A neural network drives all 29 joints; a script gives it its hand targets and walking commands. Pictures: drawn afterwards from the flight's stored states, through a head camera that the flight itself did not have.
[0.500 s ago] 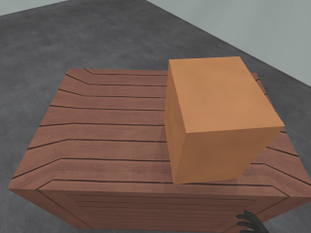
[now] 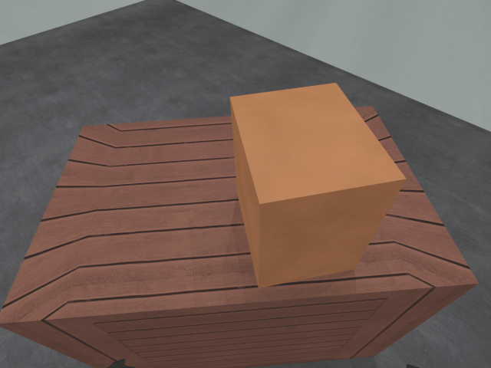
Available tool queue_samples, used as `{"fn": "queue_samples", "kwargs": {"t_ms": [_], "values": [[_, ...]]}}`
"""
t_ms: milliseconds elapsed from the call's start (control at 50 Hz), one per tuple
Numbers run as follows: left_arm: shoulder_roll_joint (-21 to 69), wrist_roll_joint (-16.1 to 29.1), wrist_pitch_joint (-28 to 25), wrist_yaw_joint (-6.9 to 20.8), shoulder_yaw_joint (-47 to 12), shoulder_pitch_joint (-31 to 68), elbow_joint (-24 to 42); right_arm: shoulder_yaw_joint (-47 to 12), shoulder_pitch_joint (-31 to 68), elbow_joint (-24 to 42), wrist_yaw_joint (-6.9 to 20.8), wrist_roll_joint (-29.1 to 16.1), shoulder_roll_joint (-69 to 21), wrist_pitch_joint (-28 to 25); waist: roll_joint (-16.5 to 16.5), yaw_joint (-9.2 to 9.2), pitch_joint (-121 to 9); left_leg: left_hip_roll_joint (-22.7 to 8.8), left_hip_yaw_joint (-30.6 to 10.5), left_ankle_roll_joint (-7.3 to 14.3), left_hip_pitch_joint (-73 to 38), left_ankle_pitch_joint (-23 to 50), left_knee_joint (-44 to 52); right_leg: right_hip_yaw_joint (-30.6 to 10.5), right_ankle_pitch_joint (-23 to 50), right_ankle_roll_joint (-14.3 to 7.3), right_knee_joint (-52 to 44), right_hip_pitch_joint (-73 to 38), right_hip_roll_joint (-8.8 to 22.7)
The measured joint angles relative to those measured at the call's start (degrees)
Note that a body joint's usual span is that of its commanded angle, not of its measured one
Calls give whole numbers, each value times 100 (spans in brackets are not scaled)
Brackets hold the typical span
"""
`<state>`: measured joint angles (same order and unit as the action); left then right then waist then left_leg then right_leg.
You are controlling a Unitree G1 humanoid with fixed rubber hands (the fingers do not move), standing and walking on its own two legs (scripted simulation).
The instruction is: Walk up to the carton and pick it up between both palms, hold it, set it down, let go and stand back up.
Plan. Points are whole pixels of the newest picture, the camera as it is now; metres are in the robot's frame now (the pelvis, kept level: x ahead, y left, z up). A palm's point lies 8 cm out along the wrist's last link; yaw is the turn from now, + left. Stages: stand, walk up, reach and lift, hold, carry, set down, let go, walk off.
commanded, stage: walk up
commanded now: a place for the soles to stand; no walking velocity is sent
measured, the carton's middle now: (296, 188) +0.43 -0.07 +0.04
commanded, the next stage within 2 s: none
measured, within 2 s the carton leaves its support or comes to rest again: neither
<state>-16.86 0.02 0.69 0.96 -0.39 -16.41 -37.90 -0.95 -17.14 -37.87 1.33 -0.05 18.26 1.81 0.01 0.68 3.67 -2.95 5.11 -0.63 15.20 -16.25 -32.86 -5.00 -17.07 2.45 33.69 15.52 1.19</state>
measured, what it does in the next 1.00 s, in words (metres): steps to the right: right foot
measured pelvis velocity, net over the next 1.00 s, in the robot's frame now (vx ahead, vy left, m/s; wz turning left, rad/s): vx -0.07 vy -0.12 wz -0.09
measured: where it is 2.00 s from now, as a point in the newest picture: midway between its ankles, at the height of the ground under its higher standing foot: outside the picture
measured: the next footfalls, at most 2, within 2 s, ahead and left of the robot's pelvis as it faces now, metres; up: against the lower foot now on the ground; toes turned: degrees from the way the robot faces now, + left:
right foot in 0.88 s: +0.00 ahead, -0.22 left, +0.00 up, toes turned +14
left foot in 1.32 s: -0.05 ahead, -0.01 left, +0.00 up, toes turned +7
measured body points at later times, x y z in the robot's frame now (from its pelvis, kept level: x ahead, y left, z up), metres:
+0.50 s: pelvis -0.01 +0.00 +0.00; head +0.00 -0.01 +0.45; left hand +0.11 +0.25 -0.11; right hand +0.06 -0.28 -0.11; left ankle +0.01 +0.13 -0.73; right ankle +0.01 -0.15 -0.73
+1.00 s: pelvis -0.07 -0.12 +0.00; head -0.02 -0.14 +0.44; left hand +0.08 +0.13 -0.11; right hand -0.01 -0.42 -0.12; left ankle -0.05 +0.06 -0.66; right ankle -0.04 -0.23 -0.73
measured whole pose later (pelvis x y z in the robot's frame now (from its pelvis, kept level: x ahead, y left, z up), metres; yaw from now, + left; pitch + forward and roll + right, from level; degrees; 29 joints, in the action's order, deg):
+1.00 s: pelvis -0.07 -0.12 +0.00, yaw -5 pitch -2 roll +2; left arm -15.3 -1.3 4.8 2.2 -0.3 -10.1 -39.1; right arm 3.5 -18.4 -36.6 -4.0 1.0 20.0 1.7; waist -0.6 -0.2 9.2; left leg 0.2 -5.5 0.6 27.2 -31.1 -62.1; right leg 1.1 -16.6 -1.1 37.9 19.2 2.5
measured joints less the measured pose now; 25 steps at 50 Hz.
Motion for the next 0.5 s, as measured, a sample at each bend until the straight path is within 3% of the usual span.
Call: {"fn": "queue_samples", "kwargs": {"t_ms": [500], "values": [[75,-11,-7,-27,1,-18,-78,18,-187,-87,-22,-17,-26,-57,18,32,-122,-98,120,-38,77,93,27,-219,166,-18,3,191,-140]]}}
